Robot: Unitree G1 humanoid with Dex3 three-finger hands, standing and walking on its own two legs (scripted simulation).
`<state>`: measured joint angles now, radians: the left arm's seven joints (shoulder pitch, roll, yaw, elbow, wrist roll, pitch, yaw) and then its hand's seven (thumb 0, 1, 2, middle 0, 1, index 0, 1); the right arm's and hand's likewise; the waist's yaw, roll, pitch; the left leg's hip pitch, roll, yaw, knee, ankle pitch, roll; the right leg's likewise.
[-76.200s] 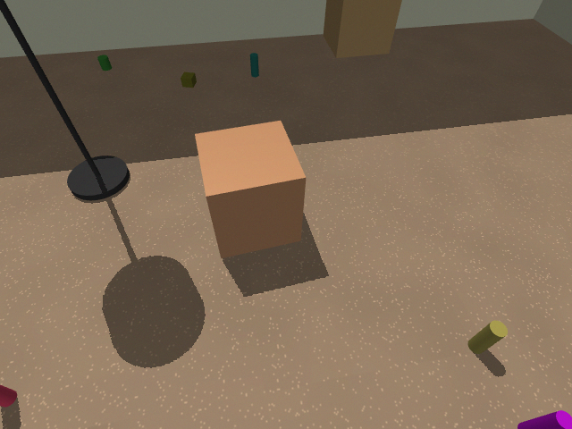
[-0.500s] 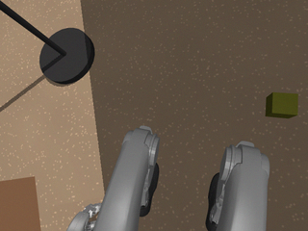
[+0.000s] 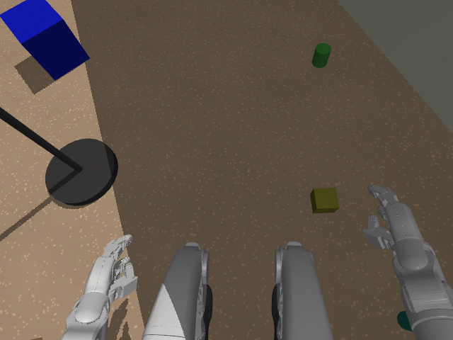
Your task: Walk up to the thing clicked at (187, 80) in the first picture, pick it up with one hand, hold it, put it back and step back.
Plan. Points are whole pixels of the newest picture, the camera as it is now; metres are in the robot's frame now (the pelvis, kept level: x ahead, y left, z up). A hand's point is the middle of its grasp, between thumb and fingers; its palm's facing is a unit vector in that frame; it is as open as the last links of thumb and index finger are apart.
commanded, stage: home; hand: right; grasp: from above
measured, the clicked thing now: (324, 200) +0.49 -0.28 -0.52
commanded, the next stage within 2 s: none
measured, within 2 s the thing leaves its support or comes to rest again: neither
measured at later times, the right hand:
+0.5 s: hand (399, 254) +0.24 -0.19 +0.10, palm faces +0.12 +0.97 -0.20, open 7.4 cm
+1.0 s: hand (406, 278) +0.21 -0.18 +0.11, palm faces +0.12 +0.97 -0.20, open 7.4 cm
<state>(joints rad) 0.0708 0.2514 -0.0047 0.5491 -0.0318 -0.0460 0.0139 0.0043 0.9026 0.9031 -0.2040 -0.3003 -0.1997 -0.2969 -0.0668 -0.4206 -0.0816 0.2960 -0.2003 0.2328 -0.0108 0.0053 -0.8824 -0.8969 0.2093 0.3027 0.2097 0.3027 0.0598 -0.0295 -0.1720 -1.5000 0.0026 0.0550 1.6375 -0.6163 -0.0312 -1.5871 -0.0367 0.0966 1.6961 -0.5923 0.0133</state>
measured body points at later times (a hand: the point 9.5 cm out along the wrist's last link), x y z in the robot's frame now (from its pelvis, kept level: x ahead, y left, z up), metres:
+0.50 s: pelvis +0.07 +0.00 +0.15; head +0.11 -0.01 +0.60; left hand +0.23 +0.24 +0.08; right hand +0.23 -0.24 +0.11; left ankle +0.07 +0.14 -0.52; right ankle +0.08 -0.12 -0.52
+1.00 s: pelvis +0.07 +0.01 +0.16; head +0.09 +0.00 +0.61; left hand +0.25 +0.24 +0.10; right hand +0.20 -0.23 +0.13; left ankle +0.07 +0.14 -0.52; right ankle +0.08 -0.12 -0.52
